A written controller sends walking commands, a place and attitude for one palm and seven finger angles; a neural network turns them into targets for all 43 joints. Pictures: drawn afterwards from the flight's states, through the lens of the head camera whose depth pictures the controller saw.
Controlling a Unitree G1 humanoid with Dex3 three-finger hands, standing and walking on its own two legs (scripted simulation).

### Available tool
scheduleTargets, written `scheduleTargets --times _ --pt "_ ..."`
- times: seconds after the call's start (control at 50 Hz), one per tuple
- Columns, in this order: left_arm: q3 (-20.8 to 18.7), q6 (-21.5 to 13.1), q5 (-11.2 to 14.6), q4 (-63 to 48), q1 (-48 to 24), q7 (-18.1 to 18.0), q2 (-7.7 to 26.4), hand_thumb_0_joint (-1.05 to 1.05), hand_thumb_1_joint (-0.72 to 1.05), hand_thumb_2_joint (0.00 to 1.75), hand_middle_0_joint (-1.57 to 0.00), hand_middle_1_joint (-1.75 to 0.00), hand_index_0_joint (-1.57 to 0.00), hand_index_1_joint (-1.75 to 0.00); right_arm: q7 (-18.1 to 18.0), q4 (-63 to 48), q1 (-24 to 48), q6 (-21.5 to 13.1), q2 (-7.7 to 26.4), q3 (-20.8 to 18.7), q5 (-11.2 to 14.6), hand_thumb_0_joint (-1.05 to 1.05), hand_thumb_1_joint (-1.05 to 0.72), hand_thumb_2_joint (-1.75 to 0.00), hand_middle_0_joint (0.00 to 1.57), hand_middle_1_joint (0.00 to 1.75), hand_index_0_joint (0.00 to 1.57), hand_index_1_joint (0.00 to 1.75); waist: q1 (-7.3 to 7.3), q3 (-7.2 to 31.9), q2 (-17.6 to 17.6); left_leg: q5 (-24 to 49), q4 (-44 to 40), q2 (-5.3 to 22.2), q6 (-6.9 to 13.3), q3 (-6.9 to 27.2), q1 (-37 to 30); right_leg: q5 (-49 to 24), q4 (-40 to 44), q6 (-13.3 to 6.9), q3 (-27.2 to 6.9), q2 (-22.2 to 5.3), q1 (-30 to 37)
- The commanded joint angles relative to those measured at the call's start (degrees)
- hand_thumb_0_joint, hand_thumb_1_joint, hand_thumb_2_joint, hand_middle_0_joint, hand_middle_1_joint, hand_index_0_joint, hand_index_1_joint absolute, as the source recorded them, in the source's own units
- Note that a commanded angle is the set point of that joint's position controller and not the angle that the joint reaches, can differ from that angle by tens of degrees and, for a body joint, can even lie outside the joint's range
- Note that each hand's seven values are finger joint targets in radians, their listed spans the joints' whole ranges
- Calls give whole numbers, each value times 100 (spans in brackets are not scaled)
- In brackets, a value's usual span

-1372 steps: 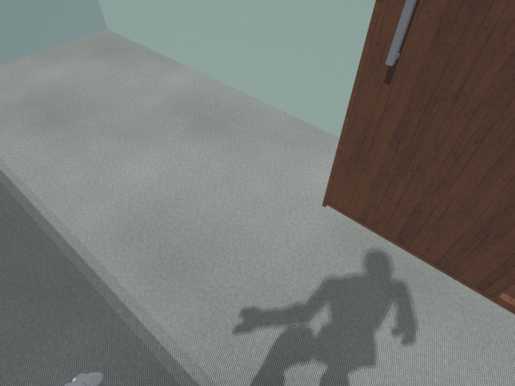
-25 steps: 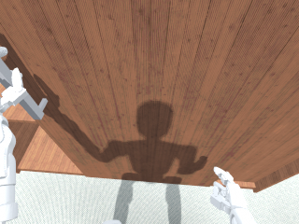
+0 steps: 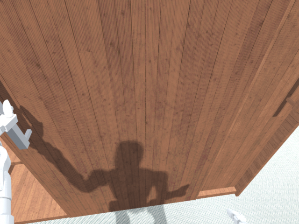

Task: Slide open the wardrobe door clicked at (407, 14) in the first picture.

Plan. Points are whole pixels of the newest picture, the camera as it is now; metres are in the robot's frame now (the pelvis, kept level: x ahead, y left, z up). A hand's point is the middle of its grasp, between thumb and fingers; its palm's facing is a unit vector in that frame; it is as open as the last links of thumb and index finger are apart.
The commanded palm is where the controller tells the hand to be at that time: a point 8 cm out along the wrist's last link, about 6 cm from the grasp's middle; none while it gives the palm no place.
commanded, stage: stop walking and hold the door there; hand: left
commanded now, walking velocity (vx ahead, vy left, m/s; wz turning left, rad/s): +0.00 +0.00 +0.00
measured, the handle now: (3, 106) +0.34 +0.39 +0.18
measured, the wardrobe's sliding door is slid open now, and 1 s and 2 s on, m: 0.46 0.46 0.46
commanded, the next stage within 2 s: loosen the grip on the handle in 1.84 s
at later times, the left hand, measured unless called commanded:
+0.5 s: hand (8, 116) +0.30 +0.35 +0.18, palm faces +0.63 -0.75 -0.22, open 6.7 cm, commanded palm +0.26 +0.37 +0.16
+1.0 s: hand (4, 117) +0.29 +0.36 +0.18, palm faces +0.41 -0.90 -0.16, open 6.4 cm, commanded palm +0.26 +0.38 +0.16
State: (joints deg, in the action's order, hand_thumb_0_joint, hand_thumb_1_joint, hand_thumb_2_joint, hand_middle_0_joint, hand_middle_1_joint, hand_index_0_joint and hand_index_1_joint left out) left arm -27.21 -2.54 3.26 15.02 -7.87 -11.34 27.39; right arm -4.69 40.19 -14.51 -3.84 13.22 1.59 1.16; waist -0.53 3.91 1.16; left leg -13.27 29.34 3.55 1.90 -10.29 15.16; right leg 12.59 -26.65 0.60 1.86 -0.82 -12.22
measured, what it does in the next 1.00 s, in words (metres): steps to the left: right foot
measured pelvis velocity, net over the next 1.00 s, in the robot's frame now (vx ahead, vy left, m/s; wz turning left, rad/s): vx -0.09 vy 0.10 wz -0.02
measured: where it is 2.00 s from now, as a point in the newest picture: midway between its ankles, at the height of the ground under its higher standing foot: outside the picture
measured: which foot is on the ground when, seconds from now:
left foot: down 0.00-0.92, up 0.94-1.00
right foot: down 0.00-0.64, up 0.66-0.92, down 0.94-1.00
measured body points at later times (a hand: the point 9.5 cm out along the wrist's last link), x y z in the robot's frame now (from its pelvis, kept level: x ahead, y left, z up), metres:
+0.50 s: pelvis -0.02 +0.01 +0.00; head -0.04 +0.00 +0.45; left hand +0.26 +0.39 +0.19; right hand +0.14 -0.26 -0.10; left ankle +0.03 +0.10 -0.74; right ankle +0.01 -0.13 -0.74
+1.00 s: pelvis -0.09 +0.10 -0.01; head -0.08 +0.10 +0.44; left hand +0.27 +0.40 +0.19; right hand +0.07 -0.12 -0.11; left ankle -0.03 +0.17 -0.71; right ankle -0.15 +0.00 -0.74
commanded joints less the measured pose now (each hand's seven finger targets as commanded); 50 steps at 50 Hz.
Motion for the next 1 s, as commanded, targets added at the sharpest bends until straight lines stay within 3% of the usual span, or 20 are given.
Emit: scheduleTargets --times 0.0,0.06,0.14,0.3,0.44,0.52,0.58,0.6,0.62,0.64,0.7,0.76,0.8,0.84,0.86,0.88,0.9,0.92,0.94,0.98 --pt "50 -358 -78 -885 -1380 147 1307 0 90 90 -45 -140 -45 -140 -147 -864 803 -301 993 -415 94 0 -90 -90 20 30 20 30 105 948 -113 652 -498 603 -230 809 -585 -871 477 -127 -486 -498 -92" --pt "171 -336 -108 -533 -1595 158 1351 0 90 90 -45 -140 -45 -140 -175 -796 780 -257 1043 -396 89 0 -90 -90 20 30 20 30 88 667 306 -38 -753 565 -185 835 -494 -95 639 -140 -496 -469 -410" --pt "293 -370 -110 -162 -1792 152 1308 0 90 90 -45 -140 -45 -140 -206 -751 797 -227 1084 -401 105 0 -90 -90 20 30 20 30 78 440 228 -735 -1023 587 -133 913 -471 558 788 -114 -422 -403 -678" --pt "356 -472 -145 -12 -1995 158 1264 0 90 90 -45 -140 -45 -140 -230 -775 795 -210 1104 -439 126 0 -90 -90 20 30 20 30 139 541 296 -65 -902 542 -105 864 -524 -32 669 -111 -418 -431 -528" --pt "345 -394 -97 -38 -2162 114 1463 0 90 90 -45 -140 -45 -140 -186 -848 840 118 1145 -556 157 0 -90 -90 20 30 20 30 104 816 -445 951 653 153 -290 803 -344 -2150 550 -536 -1175 -1704 -352" --pt "534 -314 -64 -447 -2505 125 1256 0 90 90 -45 -140 -45 -140 -158 -952 1012 176 1019 -509 209 0 -90 -90 20 30 20 30 152 751 -1233 -686 947 -16 -315 1168 283 -2475 296 -747 -1184 -2366 -56" --pt "150 -314 -94 -577 -2568 99 1641 0 90 90 -45 -140 -45 -140 -221 -883 1129 209 1098 -523 151 0 -90 -90 20 30 20 30 125 811 -552 1386 -5 276 -158 1051 -491 -1735 -414 -156 -285 -1548 -617" --pt "-38 -379 -109 -299 -2425 112 1807 0 90 90 -45 -140 -45 -140 -228 -906 1109 261 1157 -485 144 0 -90 -90 20 30 20 30 150 802 115 1811 -306 677 0 1508 -596 -684 -962 -10 23 -1060 -930" --pt "308 -478 -48 -476 -2584 198 1457 0 90 90 -45 -140 -45 -140 -203 -1024 1189 270 1117 -422 157 0 -90 -90 20 30 20 30 130 899 998 2096 -969 1169 184 2199 -423 1344 -2062 113 278 -437 -950" --pt "594 -615 -36 -892 -2865 257 1216 0 90 90 -45 -140 -45 -140 -191 -1136 1253 196 1005 -409 144 0 -90 -90 20 30 20 30 169 1013 1378 2244 -1281 1344 353 2533 -457 2228 -3216 87 93 -155 -1130" --pt "918 -621 -66 -886 -3040 295 881 0 90 90 -45 -140 -45 -140 -137 -870 1130 -19 1027 -497 214 0 -90 -90 20 30 20 30 121 1225 738 2415 -926 1059 420 1815 -836 1938 -3938 151 38 -237 -1237" --pt "1244 -476 -3 -1054 -3520 372 636 0 90 90 -45 -140 -45 -140 -146 -889 1136 -114 928 -372 168 0 -90 -90 20 30 20 30 109 1205 553 955 -1444 983 71 1801 -908 1718 -3243 89 181 -83 -880" --pt "1310 -360 75 -979 -3681 368 558 0 90 90 -45 -140 -45 -140 -163 -882 1137 -153 843 -277 76 0 -90 -90 20 30 20 30 147 1122 764 -244 -2128 869 -468 1696 -784 1622 -2270 -21 321 104 -245" --pt "1181 -282 100 -852 -3703 352 736 0 90 90 -45 -140 -45 -140 -148 -901 1069 -210 852 -263 -53 0 -90 -90 20 30 20 30 230 1136 1090 -258 -2471 504 -1106 1284 -635 1700 -636 -166 605 291 694" --pt "1034 -272 75 -769 -3712 360 893 0 90 90 -45 -140 -45 -140 -100 -904 1006 -210 886 -326 -94 0 -90 -90 20 30 20 30 313 1270 1120 256 -1971 175 -1571 972 -519 1638 426 -351 729 288 1275" --pt "1060 -269 26 -734 -3602 395 905 0 90 90 -45 -140 -45 -140 -18 -925 999 -161 903 -353 -81 0 -90 -90 20 30 20 30 411 1226 333 497 -125 -257 -1883 533 -45 1224 1246 -868 85 -425 1551" --pt "1130 -364 -43 -788 -3694 462 976 0 90 90 -45 -140 -45 -140 50 -845 767 -128 978 -335 27 0 -90 -90 20 30 20 30 339 781 -1957 -673 2452 -212 -1113 1151 -5 576 1614 -1627 -1925 -2180 164" --pt "1097 -319 35 -649 -4009 480 892 0 90 90 -45 -140 -45 -140 -4 -929 900 -113 920 -314 93 0 -90 -90 20 30 20 30 160 153 -1598 -1531 3383 -227 -595 1504 1139 -1405 1260 -1860 -1955 -2544 49" --pt "1230 -337 0 -1043 -4241 513 639 0 90 90 -45 -140 -45 -140 55 -893 862 -253 754 -211 31 0 -90 -90 20 30 20 30 125 697 -1061 -1545 2971 -167 -418 1720 1290 -2824 555 -1532 -1060 -2281 771" --pt "972 -266 -30 -1048 -4228 478 736 0 90 90 -45 -140 -45 -140 -54 -833 780 -233 822 -254 96 0 -90 -90 20 30 20 30 86 916 -1045 -713 790 -37 -289 999 875 -3396 -363 -858 -256 -1522 1557"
